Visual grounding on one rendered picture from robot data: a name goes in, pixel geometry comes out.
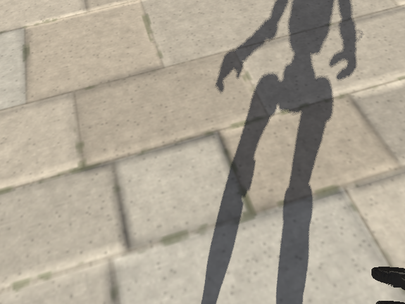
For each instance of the right robot hand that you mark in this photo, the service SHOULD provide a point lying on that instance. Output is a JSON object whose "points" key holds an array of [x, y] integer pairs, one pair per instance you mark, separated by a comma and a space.
{"points": [[390, 275]]}

